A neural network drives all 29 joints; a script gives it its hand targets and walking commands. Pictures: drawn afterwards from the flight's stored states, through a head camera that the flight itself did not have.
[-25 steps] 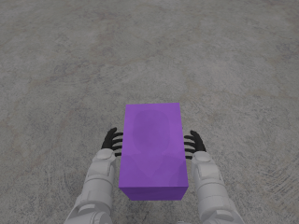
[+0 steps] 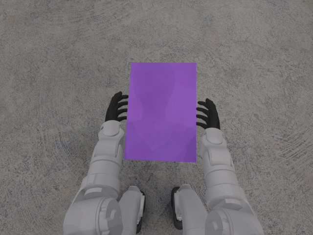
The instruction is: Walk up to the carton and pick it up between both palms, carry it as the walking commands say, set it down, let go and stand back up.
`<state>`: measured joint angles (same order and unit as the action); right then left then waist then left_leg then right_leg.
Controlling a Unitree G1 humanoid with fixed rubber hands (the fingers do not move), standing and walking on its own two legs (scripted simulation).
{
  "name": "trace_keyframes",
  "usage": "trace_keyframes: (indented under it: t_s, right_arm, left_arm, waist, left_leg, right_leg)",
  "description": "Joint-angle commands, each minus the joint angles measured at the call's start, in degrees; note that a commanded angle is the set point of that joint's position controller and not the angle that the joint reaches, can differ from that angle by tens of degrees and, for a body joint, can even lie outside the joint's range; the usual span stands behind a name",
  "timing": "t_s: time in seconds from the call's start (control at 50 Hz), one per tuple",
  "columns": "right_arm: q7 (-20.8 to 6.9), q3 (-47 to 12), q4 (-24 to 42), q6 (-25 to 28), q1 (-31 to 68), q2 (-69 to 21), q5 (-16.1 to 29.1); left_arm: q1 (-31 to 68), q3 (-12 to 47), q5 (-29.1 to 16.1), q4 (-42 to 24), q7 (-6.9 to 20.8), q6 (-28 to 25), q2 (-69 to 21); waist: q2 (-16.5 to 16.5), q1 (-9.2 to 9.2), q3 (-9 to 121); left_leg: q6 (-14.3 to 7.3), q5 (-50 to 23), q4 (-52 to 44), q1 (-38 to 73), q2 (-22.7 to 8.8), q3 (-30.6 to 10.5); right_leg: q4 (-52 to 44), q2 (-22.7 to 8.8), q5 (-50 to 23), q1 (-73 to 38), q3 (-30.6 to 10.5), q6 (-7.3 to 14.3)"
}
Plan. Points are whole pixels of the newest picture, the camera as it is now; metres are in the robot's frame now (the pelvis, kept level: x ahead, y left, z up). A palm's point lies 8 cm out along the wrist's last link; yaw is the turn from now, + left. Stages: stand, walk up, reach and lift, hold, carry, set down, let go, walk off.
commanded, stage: set down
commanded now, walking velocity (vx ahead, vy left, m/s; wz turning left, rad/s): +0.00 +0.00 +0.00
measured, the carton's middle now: (163, 118) +0.43 -0.02 -0.15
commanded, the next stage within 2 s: none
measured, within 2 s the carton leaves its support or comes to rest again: neither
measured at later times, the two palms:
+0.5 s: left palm (125, 117) +0.43 +0.10 -0.13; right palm (207, 126) +0.40 -0.16 -0.14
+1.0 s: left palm (127, 115) +0.47 +0.11 -0.21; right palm (199, 124) +0.43 -0.15 -0.22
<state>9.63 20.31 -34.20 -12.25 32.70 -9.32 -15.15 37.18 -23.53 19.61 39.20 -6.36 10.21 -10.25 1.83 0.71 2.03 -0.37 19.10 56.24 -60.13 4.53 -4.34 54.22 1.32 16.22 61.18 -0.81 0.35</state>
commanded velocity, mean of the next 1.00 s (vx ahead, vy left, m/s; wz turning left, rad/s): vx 0.00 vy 0.00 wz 0.00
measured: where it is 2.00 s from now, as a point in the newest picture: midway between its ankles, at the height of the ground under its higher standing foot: (157, 217)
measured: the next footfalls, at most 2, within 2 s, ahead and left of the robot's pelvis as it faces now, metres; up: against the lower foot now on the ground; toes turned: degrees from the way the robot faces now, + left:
none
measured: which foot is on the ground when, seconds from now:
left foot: down 0.00-1.00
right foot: down 0.00-1.00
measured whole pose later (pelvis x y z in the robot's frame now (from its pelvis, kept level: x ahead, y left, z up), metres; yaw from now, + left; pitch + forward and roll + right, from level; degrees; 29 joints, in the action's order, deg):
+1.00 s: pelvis -0.02 +0.00 -0.13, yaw +0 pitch +43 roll -1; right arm 11.9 25.9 -30.4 -17.4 50.6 -8.1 -15.1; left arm 57.3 -23.5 18.9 39.2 -6.6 15.3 -5.1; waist 1.8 0.7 6.3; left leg 0.1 27.4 86.6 -101.7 6.4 -4.3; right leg 84.3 3.2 24.3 102.7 -1.0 -0.5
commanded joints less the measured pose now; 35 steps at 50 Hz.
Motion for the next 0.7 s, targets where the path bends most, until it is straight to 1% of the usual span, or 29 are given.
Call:
trace_keyframes:
  t_s: [0.0, 0.02, 0.04, 0.06, 0.1, 0.12, 0.14, 0.16, 0.18, 0.2, 0.22, 0.24, 0.26, 0.28, 0.3, 0.32, 0.34, 0.36, 0.42, 0.44, 0.46, 0.5, 0.52, 0.56, 0.58, 0.6, 0.62, 0.64, 0.68]
  right_arm:
    - [-16.42, -29.39, 3.82, 2.38, 47.71, -55.80, 7.44]
    - [-17.06, -29.09, 4.58, 2.19, 46.20, -55.45, 6.68]
    - [-17.07, -29.43, 4.39, 1.96, 47.31, -54.74, 7.09]
    - [-17.12, -29.21, 4.95, 1.91, 50.21, -55.22, 7.20]
    - [-17.31, -28.41, 3.89, 1.90, 51.89, -53.79, 7.18]
    - [-17.53, -27.83, 3.93, 1.91, 51.09, -54.22, 6.49]
    - [-17.49, -29.30, 6.79, 2.51, 52.67, -54.05, 7.38]
    - [-17.23, -29.87, 6.59, 2.00, 51.31, -54.81, 7.13]
    - [-17.41, -29.42, 5.35, 2.12, 50.36, -54.89, 7.41]
    - [-16.91, -30.88, 4.92, 1.54, 50.69, -55.24, 7.69]
    - [-16.70, -33.24, 8.28, 2.13, 52.97, -56.05, 9.68]
    - [-16.04, -33.23, 7.85, 2.09, 51.95, -56.91, 9.61]
    - [-15.86, -34.10, 9.59, 2.37, 53.39, -55.33, 10.22]
    - [-15.70, -32.89, 8.28, 2.21, 53.48, -56.24, 10.26]
    - [-15.58, -32.61, 8.41, 1.82, 53.42, -55.03, 9.74]
    - [-15.64, -34.72, 10.86, 1.99, 55.91, -54.93, 10.89]
    - [-15.39, -34.66, 11.74, 1.93, 55.82, -54.29, 11.54]
    - [-15.26, -34.90, 11.22, 1.73, 55.34, -54.25, 11.34]
    - [-14.58, -35.06, 9.59, 0.65, 58.68, -53.81, 12.23]
    - [-14.06, -33.20, 6.66, 0.04, 55.27, -54.97, 11.41]
    - [-13.56, -32.98, 8.42, 0.31, 57.39, -54.52, 10.80]
    - [-13.63, -30.84, 7.38, -0.18, 57.99, -52.38, 10.22]
    - [-13.62, -31.35, 5.59, -0.60, 57.69, -54.63, 10.61]
    - [-13.65, -31.34, 8.36, -0.27, 61.24, -53.14, 11.70]
    - [-13.78, -31.56, 10.10, 0.14, 63.09, -52.55, 12.31]
    - [-13.87, -31.39, 8.23, -0.24, 62.25, -52.24, 11.49]
    - [-13.90, -30.48, 6.91, -0.29, 61.21, -52.89, 11.25]
    - [-13.82, -30.17, 7.87, -0.15, 64.42, -52.27, 11.69]
    - [-13.99, -28.81, 5.03, -0.57, 62.25, -52.46, 11.63]
  left_arm:
    - [35.40, 29.54, -8.89, 5.54, 16.17, -0.32, -52.98]
    - [35.12, 30.10, -8.78, 3.54, 15.80, -0.47, -54.95]
    - [33.08, 28.17, -7.79, 7.44, 16.04, 0.53, -55.90]
    - [33.57, 26.38, -6.78, 7.89, 15.96, 0.69, -54.24]
    - [35.72, 26.48, -7.30, 7.69, 16.02, 0.48, -55.06]
    - [35.57, 25.98, -6.39, 6.53, 16.07, 0.29, -53.73]
    - [32.42, 26.26, -6.93, 9.51, 15.89, 0.58, -55.70]
    - [33.62, 27.21, -7.36, 7.48, 16.43, 0.52, -54.80]
    - [35.56, 27.79, -8.45, 5.87, 16.37, 0.22, -54.59]
    - [35.23, 27.34, -8.70, 5.09, 16.48, -0.14, -54.52]
    - [36.71, 28.89, -9.62, 4.10, 16.15, -0.16, -53.03]
    - [39.86, 30.41, -10.89, 0.61, 16.29, -0.88, -51.89]
    - [40.08, 30.50, -10.85, 0.82, 16.09, -0.59, -52.58]
    - [39.50, 30.28, -10.60, 1.96, 15.99, -0.46, -50.92]
    - [40.20, 30.66, -11.33, 1.09, 15.77, -0.60, -50.57]
    - [40.71, 31.77, -12.09, -0.32, 15.75, -0.45, -51.53]
    - [38.66, 31.78, -11.68, 2.33, 15.23, 0.08, -51.67]
    - [39.92, 32.51, -12.27, 1.23, 15.14, -0.05, -51.03]
    - [43.36, 31.21, -12.59, 0.74, 15.02, 0.29, -49.63]
    - [45.06, 31.34, -12.90, 0.51, 15.26, 0.19, -48.99]
    - [43.23, 29.37, -11.69, 3.50, 15.27, 0.62, -48.69]
    - [42.95, 28.52, -11.24, 6.69, 15.67, 1.86, -48.91]
    - [43.11, 28.09, -11.33, 6.10, 15.65, 1.68, -48.80]
    - [42.30, 27.52, -10.05, 7.94, 15.80, 2.37, -48.50]
    - [43.38, 28.23, -10.75, 6.99, 15.59, 2.36, -49.23]
    - [43.53, 27.73, -11.14, 6.69, 15.48, 2.13, -47.82]
    - [45.03, 28.01, -11.47, 6.64, 15.25, 2.08, -49.42]
    - [46.67, 27.29, -10.74, 5.39, 15.32, 1.81, -46.23]
    - [49.31, 28.62, -12.04, 5.84, 14.95, 2.19, -48.56]
  waist:
    - [-1.76, 0.50, 45.00]
    - [-2.44, 1.32, 47.66]
    - [0.12, -0.19, 46.34]
    - [-0.96, -1.15, 45.44]
    - [0.85, -0.17, 45.59]
    - [-1.05, -0.56, 46.64]
    - [-0.54, -1.36, 49.75]
    - [-2.08, -0.26, 51.59]
    - [-1.46, 0.48, 52.72]
    - [-3.06, -1.31, 53.80]
    - [-1.83, -2.28, 58.90]
    - [-2.91, -0.84, 60.20]
    - [-0.76, -0.90, 60.15]
    - [-2.08, -2.30, 59.00]
    - [-3.49, -1.54, 59.75]
    - [-2.50, -2.19, 63.87]
    - [-1.66, -1.53, 62.83]
    - [-3.18, -2.09, 63.87]
    - [-2.29, -3.08, 62.95]
    - [-3.37, -1.15, 60.77]
    - [-3.96, -1.87, 60.47]
    - [-2.15, -1.48, 58.34]
    - [-3.34, -2.05, 59.38]
    - [-1.50, -3.41, 60.38]
    - [-1.18, -3.21, 61.91]
    - [-3.10, -3.31, 60.66]
    - [-1.76, -2.33, 60.55]
    - [-1.78, -3.63, 60.16]
    - [-1.41, -1.23, 61.30]
  left_leg:
    - [-1.87, -2.29, -1.20, 7.02, 4.44, -0.22]
    - [-1.73, -3.37, -0.82, 8.79, 4.23, -0.88]
    - [-1.33, -1.74, -0.35, 6.59, 4.52, 0.21]
    - [-1.78, -0.38, 0.31, 5.70, 4.49, 0.30]
    - [-1.72, -0.39, 1.84, 3.06, 4.93, 0.08]
    - [-1.94, -2.12, 2.49, 2.80, 4.71, -0.25]
    - [-1.75, -3.99, 3.39, 2.82, 5.18, 0.33]
    - [-1.61, -5.42, 4.38, 1.02, 5.02, 0.58]
    - [-1.70, -6.00, 5.01, 1.05, 5.12, 0.21]
    - [-1.66, -5.45, 6.48, -2.18, 5.20, 0.74]
    - [-1.90, -8.01, 7.57, -0.52, 5.43, 1.11]
    - [-1.79, -8.64, 9.24, -2.37, 5.38, 0.90]
    - [-1.56, -9.75, 9.75, -3.75, 5.35, 1.07]
    - [-1.45, -8.77, 9.63, -3.12, 5.62, 1.37]
    - [-1.49, -9.38, 10.58, -3.96, 5.37, 0.76]
    - [-1.17, -9.93, 11.64, -3.49, 5.95, 1.58]
    - [-1.39, -11.16, 12.02, -3.01, 5.57, 0.99]
    - [-1.32, -10.15, 12.30, -3.52, 5.90, 0.98]
    - [-1.23, -6.32, 14.80, -9.23, 6.07, 2.29]
    - [-1.47, -5.57, 15.29, -9.97, 5.83, 2.00]
    - [-1.62, -5.39, 16.17, -12.14, 5.92, 2.09]
    - [-1.06, -3.40, 15.94, -12.76, 6.01, 2.38]
    - [-1.38, -2.16, 16.63, -12.80, 6.19, 2.34]
    - [-1.36, -3.69, 17.21, -14.02, 6.01, 3.01]
    - [-1.47, -5.03, 17.79, -12.36, 6.05, 2.36]
    - [-1.57, -5.38, 18.56, -13.36, 6.15, 2.14]
    - [-1.19, -5.04, 18.20, -13.04, 6.09, 2.55]
    - [-1.36, -4.40, 18.95, -16.04, 6.17, 3.01]
    - [-1.20, -4.42, 19.71, -12.83, 6.03, 2.54]
  right_leg:
    - [1.91, 6.64, -4.44, -21.69, -2.11, -0.18]
    - [3.34, 7.31, -4.82, -20.67, -1.34, -0.03]
    - [3.21, 6.52, -3.04, -20.01, -2.00, 0.05]
    - [3.78, 6.70, -1.45, -18.32, -2.18, -0.12]
    - [5.32, 6.69, -1.70, -15.70, -2.27, 0.20]
    - [6.51, 6.90, -3.17, -14.18, -1.81, -0.26]
    - [7.15, 6.82, -5.35, -16.02, -1.97, -0.25]
    - [7.63, 7.15, -7.92, -17.50, -1.76, -0.77]
    - [8.37, 6.85, -9.54, -17.18, -2.20, -0.41]
    - [9.00, 6.68, -9.82, -19.32, -3.27, -0.82]
    - [10.33, 6.51, -12.25, -19.75, -3.39, -1.29]
    - [11.48, 6.91, -14.05, -19.66, -3.36, -1.56]
    - [12.24, 6.33, -15.50, -18.61, -3.86, -1.48]
    - [12.89, 7.36, -13.73, -15.99, -2.63, -1.93]
    - [13.55, 7.22, -13.91, -16.10, -2.81, -1.67]
    - [14.08, 7.01, -14.76, -17.98, -3.01, -1.69]
    - [15.20, 7.16, -15.77, -15.46, -2.65, -1.94]
    - [15.67, 7.17, -14.87, -15.98, -2.46, -2.01]
    - [16.98, 6.98, -11.43, -14.00, -3.52, -2.37]
    - [16.67, 7.36, -11.25, -13.27, -3.54, -2.46]
    - [17.54, 7.10, -11.40, -12.29, -3.55, -2.78]
    - [18.26, 7.41, -7.81, -8.36, -2.18, -2.86]
    - [18.83, 7.77, -6.09, -8.05, -1.72, -3.37]
    - [20.45, 7.33, -8.10, -8.10, -2.31, -3.35]
    - [21.55, 7.64, -8.60, -6.21, -1.97, -3.14]
    - [21.93, 7.70, -8.74, -5.27, -1.41, -3.27]
    - [21.60, 7.76, -8.59, -5.55, -1.72, -2.76]
    - [22.82, 7.96, -8.31, -4.31, -1.32, -3.11]
    - [23.21, 8.36, -7.09, -1.94, -0.82, -2.90]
